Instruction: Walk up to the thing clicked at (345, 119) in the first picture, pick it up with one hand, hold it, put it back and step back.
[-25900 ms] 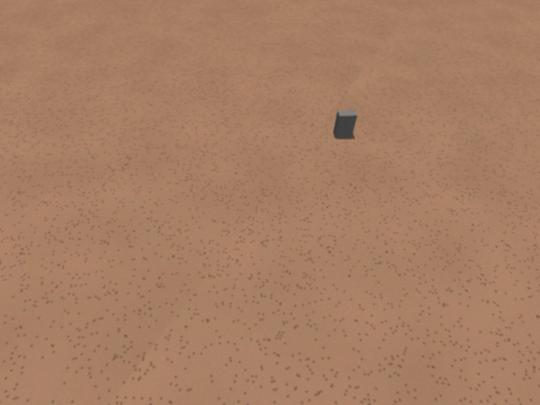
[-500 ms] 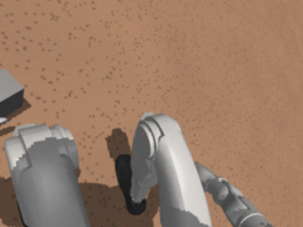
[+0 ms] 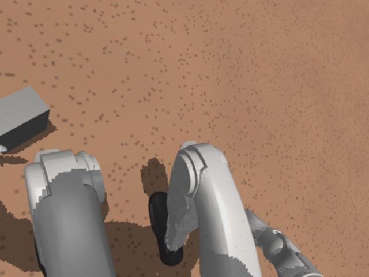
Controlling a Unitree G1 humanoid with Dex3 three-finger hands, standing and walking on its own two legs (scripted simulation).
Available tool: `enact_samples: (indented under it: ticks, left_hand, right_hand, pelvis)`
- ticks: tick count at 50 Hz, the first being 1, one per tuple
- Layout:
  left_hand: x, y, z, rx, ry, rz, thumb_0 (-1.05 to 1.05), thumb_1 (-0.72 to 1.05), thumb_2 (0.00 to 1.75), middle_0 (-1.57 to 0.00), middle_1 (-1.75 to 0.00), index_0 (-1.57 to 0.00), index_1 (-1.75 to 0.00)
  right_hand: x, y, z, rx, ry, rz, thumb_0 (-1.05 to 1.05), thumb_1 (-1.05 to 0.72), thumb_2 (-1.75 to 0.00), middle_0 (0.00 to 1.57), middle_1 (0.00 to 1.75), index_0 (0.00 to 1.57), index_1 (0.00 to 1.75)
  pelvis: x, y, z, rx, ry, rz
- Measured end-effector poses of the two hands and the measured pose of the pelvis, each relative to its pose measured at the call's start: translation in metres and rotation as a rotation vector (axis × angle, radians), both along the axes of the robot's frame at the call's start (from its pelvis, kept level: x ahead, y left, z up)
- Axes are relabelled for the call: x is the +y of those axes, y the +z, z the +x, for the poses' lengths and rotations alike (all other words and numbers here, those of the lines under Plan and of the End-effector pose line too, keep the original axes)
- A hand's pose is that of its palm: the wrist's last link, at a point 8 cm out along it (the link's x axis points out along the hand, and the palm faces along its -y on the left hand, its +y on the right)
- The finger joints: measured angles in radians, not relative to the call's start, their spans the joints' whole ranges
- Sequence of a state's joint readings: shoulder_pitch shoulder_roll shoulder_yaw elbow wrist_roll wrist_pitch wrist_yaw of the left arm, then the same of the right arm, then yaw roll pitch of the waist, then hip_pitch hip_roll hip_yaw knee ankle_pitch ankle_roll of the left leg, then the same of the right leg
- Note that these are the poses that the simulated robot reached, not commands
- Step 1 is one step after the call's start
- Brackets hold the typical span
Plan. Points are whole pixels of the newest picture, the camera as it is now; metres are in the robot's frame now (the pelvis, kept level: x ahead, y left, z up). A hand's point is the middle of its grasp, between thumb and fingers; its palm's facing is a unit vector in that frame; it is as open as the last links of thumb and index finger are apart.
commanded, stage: withdraw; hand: left
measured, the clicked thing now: (15, 123) +0.40 +0.26 -0.21
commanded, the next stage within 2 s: rise in 0.04 s
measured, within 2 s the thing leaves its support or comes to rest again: neither
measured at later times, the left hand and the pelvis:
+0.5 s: hand out of the picture +0.35 +0.40 -0.01, palm faces +0.39 -0.83 -0.40, open 17.4 cm; pelvis +0.01 -0.01 +0.06, yaw +7 degrees
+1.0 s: hand out of the picture +0.24 +0.29 +0.19, palm faces +0.35 -0.84 -0.40, open 17.6 cm; pelvis +0.05 -0.02 +0.29, yaw +14 degrees
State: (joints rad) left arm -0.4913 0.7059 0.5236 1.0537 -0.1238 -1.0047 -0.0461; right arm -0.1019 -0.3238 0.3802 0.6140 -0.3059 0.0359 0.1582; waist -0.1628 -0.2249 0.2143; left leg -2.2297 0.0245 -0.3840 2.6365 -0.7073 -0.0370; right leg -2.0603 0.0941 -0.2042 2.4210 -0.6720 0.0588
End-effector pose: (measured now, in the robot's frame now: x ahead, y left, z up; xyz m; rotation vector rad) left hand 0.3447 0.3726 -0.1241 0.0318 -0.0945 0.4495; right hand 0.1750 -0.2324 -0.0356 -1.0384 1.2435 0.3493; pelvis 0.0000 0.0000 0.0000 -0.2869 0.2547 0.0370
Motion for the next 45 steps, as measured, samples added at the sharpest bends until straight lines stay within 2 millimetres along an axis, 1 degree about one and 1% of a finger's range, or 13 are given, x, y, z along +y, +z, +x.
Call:
enact_samples:
  ticks: [4, 7, 9, 13, 17, 20, 23, 26, 28, 31, 35, 40, 45]
  left_hand:
    - [0.018, 0.031, -0.001, 0.018, -0.012, 0.015, -0.02, -0.53, 0.06, -0.06, -0.03, -0.06, -0.02]
    - [0.029, 0.049, 0.001, 0.045, -0.008, 0.006, -0.02, -0.55, 0.05, -0.05, -0.03, -0.06, -0.01]
    - [0.033, 0.056, 0.003, 0.069, -0.009, -0.002, -0.02, -0.56, 0.04, -0.05, -0.02, -0.06, -0.01]
    - [0.041, 0.064, 0.008, 0.216, -0.028, 0.046, -0.02, -0.53, 0.03, -0.05, -0.02, -0.05, -0.01]
    - [0.049, 0.08, 0.004, 0.336, -0.009, 0.085, -0.02, -0.52, 0.04, -0.06, -0.02, -0.05, -0.01]
    - [0.059, 0.099, -0.006, 0.409, 0.025, 0.126, -0.02, -0.51, 0.05, -0.06, -0.03, -0.05, -0.03]
    - [0.065, 0.122, -0.022, 0.48, 0.062, 0.168, -0.02, -0.51, 0.06, -0.06, -0.04, -0.06, -0.04]
    - [0.062, 0.146, -0.042, 0.552, 0.085, 0.201, -0.02, -0.51, 0.06, -0.06, -0.05, -0.05, -0.05]
    - [0.054, 0.161, -0.056, 0.606, 0.086, 0.211, -0.02, -0.52, 0.06, -0.06, -0.05, -0.05, -0.05]
    - [0.035, 0.182, -0.075, 0.685, 0.074, 0.21, -0.02, -0.53, 0.06, -0.06, -0.06, -0.05, -0.05]
    - [0.008, 0.212, -0.097, 0.767, 0.061, 0.18, -0.02, -0.54, 0.06, -0.06, -0.06, -0.05, -0.05]
    - [-0.016, 0.255, -0.117, 0.836, 0.081, 0.121, -0.02, -0.55, 0.05, -0.06, -0.06, -0.06, -0.05]
    - [-0.032, 0.302, -0.126, 0.863, 0.111, 0.071, -0.02, -0.56, 0.04, -0.06, -0.05, -0.05, -0.05]
  right_hand:
    - [0.0, 0.0, 0.003, -0.03, -0.062, 0.041, 0.0, -0.89, -0.9, 0.21, 0.3, 0.2, 0.3]
    - [0.001, -0.001, 0.008, -0.06, -0.098, 0.077, 0.0, -0.89, -0.9, 0.21, 0.3, 0.2, 0.3]
    - [0.001, -0.001, 0.011, -0.079, -0.114, 0.098, 0.0, -0.88, -0.9, 0.21, 0.3, 0.2, 0.3]
    - [-0.001, -0.002, 0.013, -0.116, -0.209, 0.137, 0.0, -0.87, -0.9, 0.21, 0.3, 0.2, 0.3]
    - [-0.004, -0.004, 0.009, -0.109, -0.29, 0.169, 0.0, -0.89, -0.9, 0.21, 0.3, 0.2, 0.3]
    - [-0.008, -0.004, 0.003, -0.094, -0.359, 0.189, 0.0, -0.9, -0.91, 0.21, 0.3, 0.2, 0.3]
    - [-0.012, -0.003, -0.004, -0.077, -0.427, 0.206, 0.0, -0.9, -0.91, 0.21, 0.3, 0.2, 0.3]
    - [-0.015, 0.002, -0.007, -0.065, -0.485, 0.229, 0.01, -0.9, -0.91, 0.2, 0.3, 0.2, 0.3]
    - [-0.015, 0.008, -0.005, -0.066, -0.51, 0.249, 0.01, -0.9, -0.91, 0.2, 0.3, 0.2, 0.3]
    - [-0.013, 0.025, 0.004, -0.085, -0.529, 0.282, 0.01, -0.9, -0.91, 0.2, 0.3, 0.2, 0.3]
    - [-0.007, 0.059, 0.026, -0.145, -0.524, 0.329, 0.01, -0.9, -0.9, 0.2, 0.3, 0.2, 0.3]
    - [0.0, 0.114, 0.061, -0.263, -0.494, 0.382, 0.01, -0.9, -0.9, 0.2, 0.3, 0.2, 0.3]
    - [0.007, 0.175, 0.094, -0.387, -0.463, 0.424, 0.01, -0.9, -0.9, 0.2, 0.3, 0.2, 0.3]
  pelvis:
    - [-0.001, 0.008, 0.002, 0.049, 0.012, 0.01]
    - [-0.001, 0.013, 0.003, 0.081, 0.019, 0.019]
    - [-0.001, 0.016, 0.003, 0.095, 0.022, 0.025]
    - [-0.004, 0.022, 0.002, 0.128, 0.03, 0.045]
    - [-0.006, 0.032, 0.003, 0.172, 0.041, 0.061]
    - [-0.009, 0.042, 0.005, 0.207, 0.049, 0.075]
    - [-0.011, 0.053, 0.006, 0.242, 0.059, 0.092]
    - [-0.013, 0.069, 0.007, 0.276, 0.069, 0.111]
    - [-0.015, 0.082, 0.007, 0.296, 0.074, 0.123]
    - [-0.018, 0.107, 0.008, 0.319, 0.082, 0.138]
    - [-0.022, 0.145, 0.011, 0.333, 0.094, 0.157]
    - [-0.026, 0.195, 0.02, 0.317, 0.112, 0.175]
    - [-0.027, 0.242, 0.032, 0.281, 0.134, 0.188]
